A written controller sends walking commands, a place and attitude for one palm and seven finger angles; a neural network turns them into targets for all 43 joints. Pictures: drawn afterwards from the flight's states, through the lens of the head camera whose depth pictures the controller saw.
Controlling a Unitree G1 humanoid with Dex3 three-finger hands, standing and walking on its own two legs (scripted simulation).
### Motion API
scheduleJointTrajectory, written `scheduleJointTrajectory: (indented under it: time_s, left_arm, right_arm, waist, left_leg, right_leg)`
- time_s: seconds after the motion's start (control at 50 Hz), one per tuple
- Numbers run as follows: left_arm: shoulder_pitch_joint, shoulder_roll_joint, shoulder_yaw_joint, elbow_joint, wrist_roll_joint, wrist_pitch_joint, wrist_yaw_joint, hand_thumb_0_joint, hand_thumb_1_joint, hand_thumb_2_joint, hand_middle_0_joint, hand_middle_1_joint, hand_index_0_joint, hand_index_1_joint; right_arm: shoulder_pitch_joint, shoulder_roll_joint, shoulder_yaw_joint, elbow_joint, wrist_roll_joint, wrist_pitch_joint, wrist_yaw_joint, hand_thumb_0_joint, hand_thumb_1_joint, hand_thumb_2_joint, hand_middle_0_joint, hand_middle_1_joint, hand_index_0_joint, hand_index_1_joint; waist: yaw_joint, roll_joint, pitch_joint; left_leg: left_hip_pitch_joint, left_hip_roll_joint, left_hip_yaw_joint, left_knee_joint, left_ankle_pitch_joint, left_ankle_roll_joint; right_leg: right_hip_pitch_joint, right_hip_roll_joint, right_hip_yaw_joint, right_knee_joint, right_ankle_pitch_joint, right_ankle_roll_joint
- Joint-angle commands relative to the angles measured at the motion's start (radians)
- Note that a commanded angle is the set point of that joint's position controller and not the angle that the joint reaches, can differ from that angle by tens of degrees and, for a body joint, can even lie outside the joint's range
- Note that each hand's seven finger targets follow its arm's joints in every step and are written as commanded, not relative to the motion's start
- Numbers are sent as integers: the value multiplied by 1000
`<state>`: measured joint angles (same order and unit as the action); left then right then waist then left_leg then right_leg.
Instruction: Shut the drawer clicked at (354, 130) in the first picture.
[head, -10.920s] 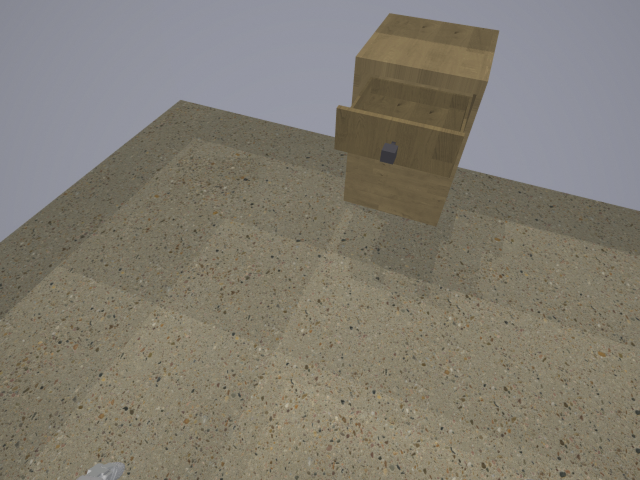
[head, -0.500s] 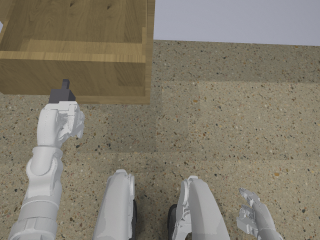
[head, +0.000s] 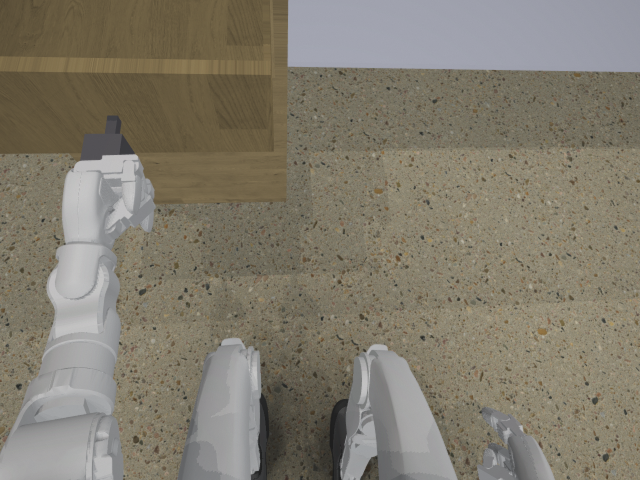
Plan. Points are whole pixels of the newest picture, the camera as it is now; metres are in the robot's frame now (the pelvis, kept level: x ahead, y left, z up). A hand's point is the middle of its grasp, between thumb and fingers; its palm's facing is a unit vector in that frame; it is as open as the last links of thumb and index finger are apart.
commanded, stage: push the drawer shut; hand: left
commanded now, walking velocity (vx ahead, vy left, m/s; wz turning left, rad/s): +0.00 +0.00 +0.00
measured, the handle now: (110, 144) +0.50 +0.27 +0.00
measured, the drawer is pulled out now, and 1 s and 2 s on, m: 0.14 0.01 0.00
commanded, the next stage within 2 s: pull the fist back off the drawer in 1.36 s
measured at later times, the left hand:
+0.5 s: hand (153, 150) +0.50 +0.22 +0.00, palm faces +0.08 -0.99 -0.08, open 3.4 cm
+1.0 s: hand (156, 108) +0.56 +0.22 +0.00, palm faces +0.07 -1.00 -0.05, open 3.4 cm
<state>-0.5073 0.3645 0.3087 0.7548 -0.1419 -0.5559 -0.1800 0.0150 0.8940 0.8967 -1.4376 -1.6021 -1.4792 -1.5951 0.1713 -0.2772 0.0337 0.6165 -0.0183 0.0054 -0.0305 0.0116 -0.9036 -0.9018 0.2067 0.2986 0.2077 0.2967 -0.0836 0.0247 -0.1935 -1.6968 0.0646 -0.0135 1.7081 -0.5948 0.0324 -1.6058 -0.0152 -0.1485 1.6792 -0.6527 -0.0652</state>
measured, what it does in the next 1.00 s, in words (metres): stands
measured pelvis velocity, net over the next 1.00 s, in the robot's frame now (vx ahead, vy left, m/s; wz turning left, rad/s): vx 0.00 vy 0.00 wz -0.07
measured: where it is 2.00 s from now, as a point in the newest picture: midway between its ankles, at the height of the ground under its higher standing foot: (299, 464)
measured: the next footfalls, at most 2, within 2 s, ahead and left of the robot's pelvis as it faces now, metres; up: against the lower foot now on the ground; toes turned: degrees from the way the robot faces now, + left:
none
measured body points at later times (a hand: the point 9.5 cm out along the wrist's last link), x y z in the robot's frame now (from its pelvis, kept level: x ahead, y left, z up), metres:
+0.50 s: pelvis +0.00 +0.00 -0.01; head +0.20 +0.03 +0.39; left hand +0.49 +0.27 +0.00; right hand +0.08 -0.27 -0.13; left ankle +0.07 +0.11 -0.51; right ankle +0.06 -0.10 -0.51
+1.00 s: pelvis +0.00 +0.00 -0.02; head +0.23 +0.04 +0.36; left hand +0.55 +0.28 +0.00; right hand +0.04 -0.27 -0.13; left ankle +0.07 +0.11 -0.51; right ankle +0.06 -0.10 -0.51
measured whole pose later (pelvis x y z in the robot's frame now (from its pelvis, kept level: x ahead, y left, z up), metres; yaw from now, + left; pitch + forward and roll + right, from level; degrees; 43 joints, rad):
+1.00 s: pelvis +0.00 +0.00 -0.02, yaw -4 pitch +37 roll -7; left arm -0.99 0.65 0.51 1.09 -0.03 -0.46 -0.25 0.02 0.89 0.90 -1.44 -1.60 -1.48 -1.60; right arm 0.23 -0.27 0.10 0.58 -0.05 0.12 -0.02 0.01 -0.90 -0.90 0.21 0.30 0.21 0.30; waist -0.22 0.03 -0.14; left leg -1.84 0.10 -0.04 1.78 -0.61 0.04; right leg -1.74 0.02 -0.17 1.72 -0.64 -0.06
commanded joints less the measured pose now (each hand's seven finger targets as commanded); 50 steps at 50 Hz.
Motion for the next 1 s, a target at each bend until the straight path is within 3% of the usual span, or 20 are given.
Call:
scheduleJointTrajectory:
  time_s: [0.0,0.02,0.1,0.16,0.2,0.28,0.34,0.38,0.46,0.5,0.54,0.58,0.62,0.66,0.7,0.74,0.82,0.86,0.92,0.98]
  left_arm:
    - [-411,263,89,-196,-22,-71,5,0,900,900,-1400,-1600,-1400,-1600]
    - [-421,252,82,-174,-22,-69,1,0,900,900,-1400,-1600,-1400,-1600]
    - [-488,313,130,-113,-16,-74,-4,0,900,900,-1400,-1600,-1400,-1600]
    - [-524,302,120,-70,-11,-70,-13,0,900,900,-1400,-1600,-1400,-1600]
    - [-538,347,156,-60,-7,-72,-14,0,900,900,-1400,-1600,-1400,-1600]
    - [-585,341,147,-62,-2,-65,-17,0,900,900,-1400,-1600,-1400,-1600]
    - [-598,364,164,-28,8,-57,-12,0,900,900,-1400,-1600,-1400,-1600]
    - [-644,381,168,1,15,-52,-10,0,900,900,-1400,-1600,-1400,-1600]
    - [-717,414,177,7,29,-48,-11,0,900,900,-1400,-1600,-1400,-1600]
    - [-711,427,186,19,33,-41,-13,0,900,900,-1400,-1600,-1400,-1600]
    - [-726,439,193,34,33,-32,-13,0,900,900,-1400,-1600,-1400,-1600]
    - [-746,443,194,47,36,-28,-13,0,900,900,-1400,-1600,-1400,-1600]
    - [-774,489,216,52,46,-22,-13,0,900,900,-1400,-1600,-1400,-1600]
    - [-813,481,201,67,49,-15,-14,0,900,900,-1400,-1600,-1400,-1600]
    - [-804,549,251,83,51,-7,-17,0,900,900,-1400,-1600,-1400,-1600]
    - [-828,558,244,95,53,5,-27,0,900,900,-1400,-1600,-1400,-1600]
    - [-843,607,275,112,59,22,-31,0,900,900,-1400,-1600,-1400,-1600]
    - [-868,601,267,100,60,27,-33,0,900,900,-1400,-1600,-1400,-1600]
    - [-868,638,283,137,70,45,-34,0,900,900,-1400,-1600,-1400,-1600]
    - [-919,687,298,113,83,52,-32,0,900,900,-1400,-1600,-1400,-1600]
  right_arm:
    - [120,-177,-64,-72,-7,-12,-9,0,-900,-900,200,300,200,300]
    - [121,-175,-63,-71,-7,-9,-8,0,-900,-900,200,300,200,300]
    - [134,-176,-57,-67,-12,5,-10,0,-900,-900,200,300,200,300]
    - [145,-173,-55,-66,-16,15,-8,0,-900,-900,200,300,200,300]
    - [153,-181,-53,-68,-20,26,-8,0,-900,-900,200,300,200,300]
    - [166,-182,-53,-67,-23,40,-3,0,-900,-900,200,300,200,300]
    - [174,-182,-51,-67,-24,53,0,0,-900,-900,200,300,200,300]
    - [180,-184,-47,-60,-25,58,-1,0,-900,-900,200,300,200,300]
    - [194,-186,-43,-57,-30,67,-3,0,-900,-900,200,300,200,300]
    - [201,-189,-43,-58,-32,75,-1,0,-900,-900,200,300,200,300]
    - [207,-189,-41,-57,-32,79,0,0,-900,-900,200,300,200,300]
    - [214,-189,-37,-58,-32,83,2,0,-900,-900,200,300,200,300]
    - [217,-193,-35,-57,-34,88,0,0,-900,-900,200,300,200,300]
    - [222,-188,-31,-53,-33,88,0,0,-900,-900,200,300,200,300]
    - [230,-194,-28,-56,-34,92,-2,0,-900,-900,200,300,200,300]
    - [230,-191,-22,-59,-34,95,-3,0,-900,-900,200,300,200,300]
    - [243,-197,-16,-62,-35,104,-3,0,-900,-900,200,300,200,300]
    - [249,-192,-14,-65,-37,106,-1,0,-900,-900,200,300,200,300]
    - [254,-198,-9,-67,-37,114,1,0,-900,-900,200,300,200,300]
    - [265,-201,-4,-69,-38,119,0,0,-900,-900,200,300,200,300]
  waist:
    - [-31,123,-577]
    - [-38,113,-568]
    - [-48,98,-553]
    - [-58,131,-556]
    - [-47,134,-571]
    - [-57,170,-604]
    - [-61,130,-594]
    - [-78,124,-578]
    - [-90,164,-601]
    - [-81,191,-614]
    - [-90,160,-611]
    - [-92,178,-610]
    - [-97,169,-609]
    - [-115,177,-591]
    - [-101,174,-614]
    - [-114,170,-601]
    - [-111,200,-619]
    - [-116,227,-628]
    - [-124,200,-609]
    - [-128,239,-626]
  left_leg:
    - [483,-41,-79,-182,199,-4]
    - [470,-42,-76,-180,189,-2]
    - [422,-40,-71,-161,184,4]
    - [436,-39,-73,-156,194,4]
    - [447,-38,-78,-160,202,2]
    - [495,-33,-86,-159,237,1]
    - [448,-33,-82,-151,220,5]
    - [427,-31,-83,-142,207,9]
    - [444,-29,-89,-134,220,10]
    - [466,-29,-91,-136,243,5]
    - [445,-25,-91,-128,239,9]
    - [449,-25,-95,-133,239,8]
    - [419,-23,-93,-121,225,11]
    - [411,-22,-95,-117,221,15]
    - [387,-22,-90,-108,231,14]
    - [351,-20,-85,-96,225,17]
    - [382,-16,-96,-95,254,15]
    - [402,-13,-99,-95,272,15]
    - [360,-11,-99,-88,252,16]
    - [377,-8,-104,-86,262,16]
  right_leg:
    - [240,45,121,-244,179,33]
    - [242,45,123,-248,172,35]
    - [258,47,134,-248,167,38]
    - [232,49,129,-241,174,38]
    - [233,49,123,-233,177,37]
    - [207,50,112,-223,201,37]
    - [231,53,119,-228,192,41]
    - [216,54,120,-228,183,42]
    - [194,54,115,-215,188,41]
    - [190,54,112,-213,200,39]
    - [198,57,114,-216,201,42]
    - [190,59,107,-212,198,41]
    - [196,60,114,-210,190,42]
    - [183,62,115,-212,188,43]
    - [216,62,122,-210,197,44]
    - [225,62,132,-214,195,46]
    - [197,66,116,-198,212,45]
    - [186,67,108,-190,224,44]
    - [193,69,112,-193,214,47]
    - [182,69,104,-182,221,46]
